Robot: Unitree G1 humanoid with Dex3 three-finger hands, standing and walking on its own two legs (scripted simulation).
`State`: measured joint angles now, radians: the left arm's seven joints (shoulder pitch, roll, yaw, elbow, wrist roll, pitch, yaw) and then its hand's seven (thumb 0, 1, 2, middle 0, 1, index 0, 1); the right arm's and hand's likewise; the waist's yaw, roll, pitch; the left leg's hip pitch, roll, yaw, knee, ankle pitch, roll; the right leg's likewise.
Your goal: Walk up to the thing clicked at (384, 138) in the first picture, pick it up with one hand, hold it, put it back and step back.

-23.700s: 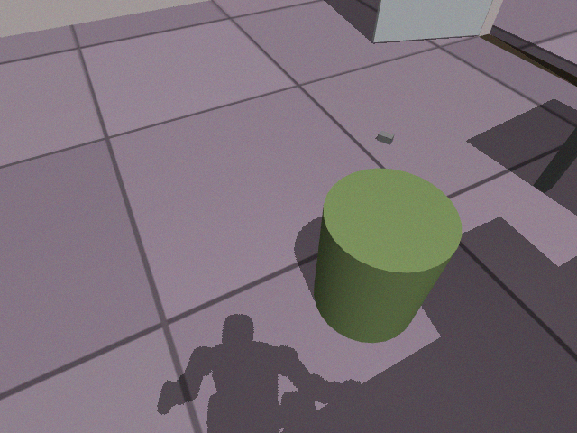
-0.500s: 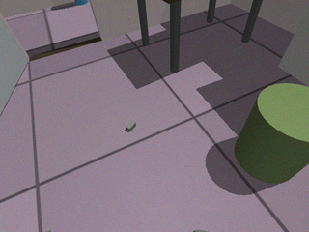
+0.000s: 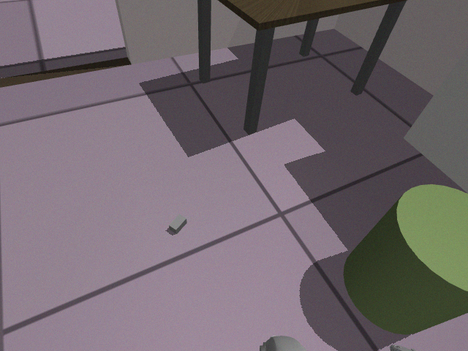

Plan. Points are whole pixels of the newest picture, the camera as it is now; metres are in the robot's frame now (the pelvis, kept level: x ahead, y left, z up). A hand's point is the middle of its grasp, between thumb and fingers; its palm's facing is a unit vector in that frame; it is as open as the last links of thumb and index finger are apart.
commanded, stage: walk up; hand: left
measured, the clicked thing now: (178, 224) +0.77 +0.21 -0.75
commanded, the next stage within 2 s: none
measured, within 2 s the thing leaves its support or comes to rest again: neither
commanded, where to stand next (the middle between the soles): +0.41 -0.01 m, yaw +0 degrees
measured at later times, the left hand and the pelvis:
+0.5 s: hand (114, 287) +0.26 +0.23 -0.12, palm faces -0.03 -0.92 -0.40, open 7.4 cm; pelvis +0.17 -0.03 +0.00, yaw +0 degrees
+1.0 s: hand (106, 250) +0.36 +0.29 -0.17, palm faces -0.04 -0.94 -0.35, open 7.4 cm; pelvis +0.30 +0.02 -0.01, yaw +0 degrees
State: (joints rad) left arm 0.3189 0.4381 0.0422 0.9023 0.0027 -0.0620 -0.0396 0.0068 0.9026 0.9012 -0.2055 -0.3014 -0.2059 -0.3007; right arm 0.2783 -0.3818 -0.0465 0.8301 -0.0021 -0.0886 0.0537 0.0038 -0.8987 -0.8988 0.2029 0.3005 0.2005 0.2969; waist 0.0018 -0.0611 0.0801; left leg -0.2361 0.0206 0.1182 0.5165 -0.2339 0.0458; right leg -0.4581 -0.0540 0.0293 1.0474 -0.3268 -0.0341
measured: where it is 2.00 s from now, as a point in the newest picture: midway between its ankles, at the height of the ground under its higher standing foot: (222, 323)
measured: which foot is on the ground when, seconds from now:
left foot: down 0.00-0.30, up 0.32-0.68, down 0.70-1.00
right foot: up 0.00-0.24, down 0.26-0.72, up 0.74-1.00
